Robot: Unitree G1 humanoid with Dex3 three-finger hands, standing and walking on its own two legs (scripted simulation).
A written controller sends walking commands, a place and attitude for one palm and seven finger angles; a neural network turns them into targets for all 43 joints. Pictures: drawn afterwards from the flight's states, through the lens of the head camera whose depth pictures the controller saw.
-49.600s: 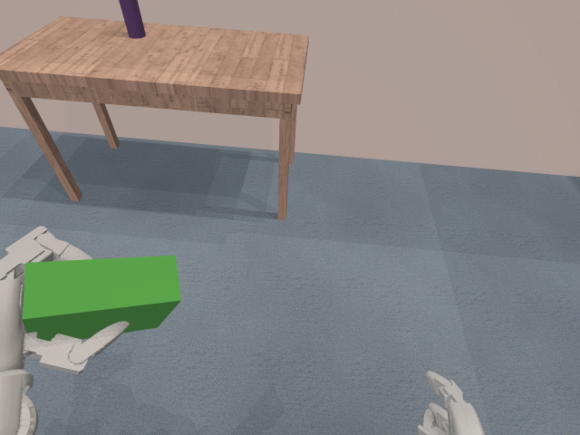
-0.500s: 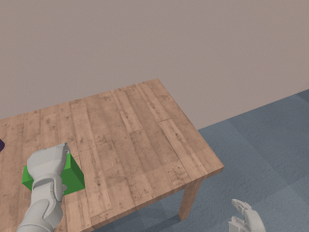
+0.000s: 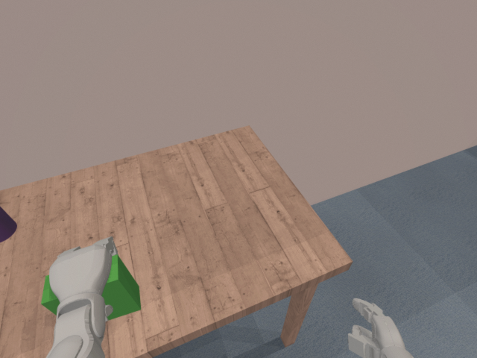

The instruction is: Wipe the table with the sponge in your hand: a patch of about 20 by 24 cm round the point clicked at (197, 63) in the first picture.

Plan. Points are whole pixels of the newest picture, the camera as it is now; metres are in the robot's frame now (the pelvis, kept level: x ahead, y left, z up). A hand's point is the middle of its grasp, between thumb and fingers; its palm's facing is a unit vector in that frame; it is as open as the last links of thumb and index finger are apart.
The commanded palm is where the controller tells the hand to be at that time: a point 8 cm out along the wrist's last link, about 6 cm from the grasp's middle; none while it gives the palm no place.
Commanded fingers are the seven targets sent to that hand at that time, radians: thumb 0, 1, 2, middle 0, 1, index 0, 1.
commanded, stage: wipe back along the first lane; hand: left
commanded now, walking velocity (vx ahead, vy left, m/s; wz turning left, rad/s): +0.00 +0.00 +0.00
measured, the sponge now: (101, 299) +0.22 +0.29 -0.05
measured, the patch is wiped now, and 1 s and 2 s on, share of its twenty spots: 1.00 1.00 1.00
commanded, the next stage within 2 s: lift the sponge slowly off the table in 0.80 s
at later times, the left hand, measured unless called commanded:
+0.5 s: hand (97, 283) +0.23 +0.29 +0.00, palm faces -0.03 -0.08 -1.00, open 9.5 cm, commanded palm +0.18 +0.27 +0.03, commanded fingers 0.00 0.10 1.30 -1.20 -1.60 -1.20 -1.60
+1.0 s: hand (97, 283) +0.23 +0.29 +0.00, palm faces -0.04 -0.07 -1.00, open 9.5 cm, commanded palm +0.18 +0.27 +0.03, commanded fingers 0.00 0.10 1.30 -1.20 -1.60 -1.20 -1.60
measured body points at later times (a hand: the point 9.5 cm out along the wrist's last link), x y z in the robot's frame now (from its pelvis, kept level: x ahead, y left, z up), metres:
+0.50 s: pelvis +0.00 +0.00 +0.00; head -0.01 -0.01 +0.45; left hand +0.22 +0.29 +0.05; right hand +0.21 -0.22 -0.09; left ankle -0.02 +0.05 -0.73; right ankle -0.02 -0.10 -0.73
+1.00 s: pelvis +0.00 -0.01 +0.00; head -0.01 -0.02 +0.45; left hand +0.22 +0.28 +0.05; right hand +0.21 -0.23 -0.09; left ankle -0.02 +0.05 -0.73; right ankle -0.02 -0.10 -0.73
